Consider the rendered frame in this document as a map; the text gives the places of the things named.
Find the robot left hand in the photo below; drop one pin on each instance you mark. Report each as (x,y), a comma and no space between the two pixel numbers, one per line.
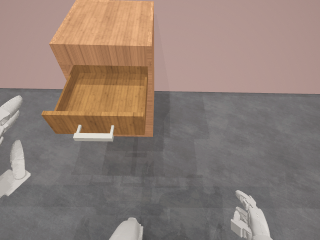
(12,179)

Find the robot left thigh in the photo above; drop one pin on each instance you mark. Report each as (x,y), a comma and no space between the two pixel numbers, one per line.
(128,230)

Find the robot right hand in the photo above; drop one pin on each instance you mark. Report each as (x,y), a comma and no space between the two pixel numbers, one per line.
(250,223)

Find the robot left shin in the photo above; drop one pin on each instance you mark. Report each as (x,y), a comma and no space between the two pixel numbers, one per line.
(132,219)

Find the cabinet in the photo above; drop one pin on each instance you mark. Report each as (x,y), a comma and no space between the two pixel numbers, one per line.
(109,33)

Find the handle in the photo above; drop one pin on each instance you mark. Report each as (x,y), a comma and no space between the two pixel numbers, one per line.
(100,137)

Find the drawer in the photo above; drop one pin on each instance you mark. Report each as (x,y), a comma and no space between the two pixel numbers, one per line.
(99,96)

